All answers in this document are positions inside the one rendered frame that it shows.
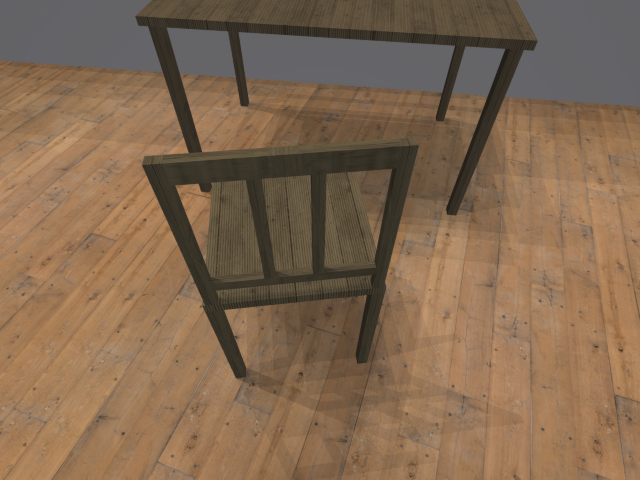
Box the chair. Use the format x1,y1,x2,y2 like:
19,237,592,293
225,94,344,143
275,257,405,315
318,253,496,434
142,137,419,378

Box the table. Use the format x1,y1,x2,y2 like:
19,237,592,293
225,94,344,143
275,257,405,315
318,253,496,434
135,0,538,215

